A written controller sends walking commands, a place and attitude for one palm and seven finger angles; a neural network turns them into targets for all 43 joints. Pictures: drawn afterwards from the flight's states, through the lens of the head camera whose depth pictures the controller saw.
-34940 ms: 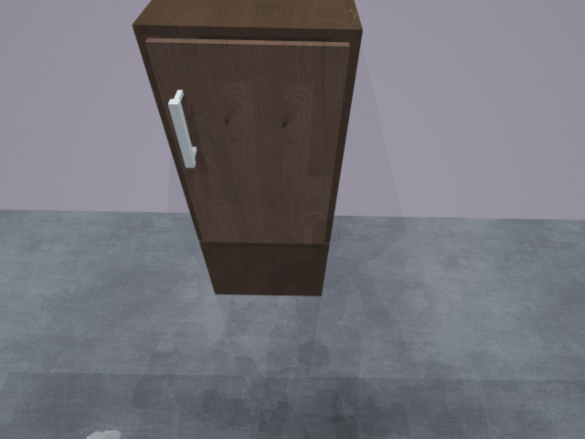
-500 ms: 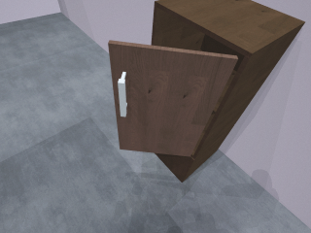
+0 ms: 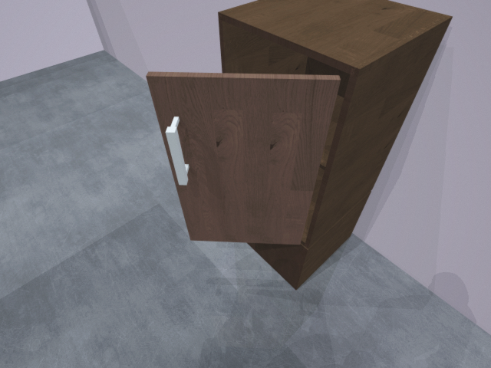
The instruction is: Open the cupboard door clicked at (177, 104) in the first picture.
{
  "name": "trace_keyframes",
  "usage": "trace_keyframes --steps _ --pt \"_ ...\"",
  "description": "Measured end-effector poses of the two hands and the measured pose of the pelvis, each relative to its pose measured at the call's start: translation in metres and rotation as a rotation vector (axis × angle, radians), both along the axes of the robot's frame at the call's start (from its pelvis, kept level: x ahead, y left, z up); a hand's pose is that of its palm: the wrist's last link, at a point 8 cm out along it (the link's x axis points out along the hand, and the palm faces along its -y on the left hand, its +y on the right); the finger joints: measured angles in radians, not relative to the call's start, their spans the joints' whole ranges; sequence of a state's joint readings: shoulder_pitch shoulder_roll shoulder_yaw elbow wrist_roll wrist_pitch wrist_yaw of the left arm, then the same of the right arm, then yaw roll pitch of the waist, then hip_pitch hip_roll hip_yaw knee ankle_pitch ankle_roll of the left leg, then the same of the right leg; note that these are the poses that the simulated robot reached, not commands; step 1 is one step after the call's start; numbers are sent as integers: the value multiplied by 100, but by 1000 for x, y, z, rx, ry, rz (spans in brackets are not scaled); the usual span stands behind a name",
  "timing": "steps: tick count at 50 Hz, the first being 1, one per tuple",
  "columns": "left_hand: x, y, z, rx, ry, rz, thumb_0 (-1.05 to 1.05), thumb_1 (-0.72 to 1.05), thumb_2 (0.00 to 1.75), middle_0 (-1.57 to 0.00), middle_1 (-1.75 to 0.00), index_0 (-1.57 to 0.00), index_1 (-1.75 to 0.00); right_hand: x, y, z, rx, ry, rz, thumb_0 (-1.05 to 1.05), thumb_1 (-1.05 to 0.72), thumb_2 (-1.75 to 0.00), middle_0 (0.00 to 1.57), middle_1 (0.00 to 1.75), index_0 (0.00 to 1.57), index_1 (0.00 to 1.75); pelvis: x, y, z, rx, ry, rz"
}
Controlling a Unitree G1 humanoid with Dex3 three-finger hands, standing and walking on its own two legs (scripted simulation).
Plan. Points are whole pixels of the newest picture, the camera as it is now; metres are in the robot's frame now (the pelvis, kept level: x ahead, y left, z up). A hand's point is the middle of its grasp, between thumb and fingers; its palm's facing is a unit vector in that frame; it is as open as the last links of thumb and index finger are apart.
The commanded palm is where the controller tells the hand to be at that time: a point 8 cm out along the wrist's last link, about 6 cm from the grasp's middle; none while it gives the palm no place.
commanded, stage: look again from close up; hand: left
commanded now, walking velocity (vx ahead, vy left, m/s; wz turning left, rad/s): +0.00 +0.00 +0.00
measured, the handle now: (179, 152) +0.55 +0.18 +0.03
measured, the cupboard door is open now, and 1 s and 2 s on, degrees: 45 45 45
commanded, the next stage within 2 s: raise the hand with hooked fingers in 0.60 s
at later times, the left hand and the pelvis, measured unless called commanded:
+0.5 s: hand out of the picture +0.02 +0.18 -0.17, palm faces -0.01 -0.98 -0.20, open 7.3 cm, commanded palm none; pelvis +0.01 -0.01 +0.01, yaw -1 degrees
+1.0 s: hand (141, 321) +0.20 +0.18 -0.02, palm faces +0.02 -1.00 -0.05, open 7.9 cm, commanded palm +0.14 +0.25 -0.05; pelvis -0.01 -0.01 -0.05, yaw +1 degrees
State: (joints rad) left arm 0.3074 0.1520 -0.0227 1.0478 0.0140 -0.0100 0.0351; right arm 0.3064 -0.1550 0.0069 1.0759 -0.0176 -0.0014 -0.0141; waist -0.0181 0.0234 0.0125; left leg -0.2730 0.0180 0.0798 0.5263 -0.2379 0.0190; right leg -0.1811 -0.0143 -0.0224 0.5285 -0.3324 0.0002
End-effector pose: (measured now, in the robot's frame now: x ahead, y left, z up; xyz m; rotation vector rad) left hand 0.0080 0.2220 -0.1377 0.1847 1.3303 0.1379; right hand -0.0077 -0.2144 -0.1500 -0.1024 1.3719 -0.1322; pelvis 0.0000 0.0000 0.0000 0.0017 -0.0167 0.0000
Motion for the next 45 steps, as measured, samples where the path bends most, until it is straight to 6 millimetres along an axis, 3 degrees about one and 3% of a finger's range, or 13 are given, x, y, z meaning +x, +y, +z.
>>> trace_keyframes --steps 17,27,36,38,42,45 --pt "-4 -5 -5 -23 45 12 0 91 90 -20 -30 -20 -30 36 -25 15 -67 -39 27 0 -91 -89 19 29 20 30 9 -9 4 1 6 -9" --pt "11 8 -4 -4 33 5 0 91 90 -20 -30 -20 -30 62 -28 20 -87 -78 44 0 -91 -89 20 29 20 30 15 -5 5 2 8 -13" --pt "27 21 0 24 11 -5 0 91 90 -20 -30 -20 -30 71 -26 20 -89 -83 51 0 -91 -89 20 29 20 30 20 0 6 -2 17 -13" --pt "57 26 21 24 -177 86 1 91 90 -20 -31 -20 -30 79 -26 25 -103 -176 44 0 -91 -89 20 30 20 30 19 1 5 1 19 -4" --pt "134 28 99 50 -738 107 1 88 89 -20 -32 -21 -32 109 -26 35 -115 -432 45 0 -91 -89 20 30 20 30 15 2 -3 17 42 32" --pt "171 24 133 -1 -1055 56 1 84 87 -20 -35 -21 -35 134 -29 38 -114 -560 60 0 -91 -89 20 30 20 30 6 -1 -14 8 101 34"
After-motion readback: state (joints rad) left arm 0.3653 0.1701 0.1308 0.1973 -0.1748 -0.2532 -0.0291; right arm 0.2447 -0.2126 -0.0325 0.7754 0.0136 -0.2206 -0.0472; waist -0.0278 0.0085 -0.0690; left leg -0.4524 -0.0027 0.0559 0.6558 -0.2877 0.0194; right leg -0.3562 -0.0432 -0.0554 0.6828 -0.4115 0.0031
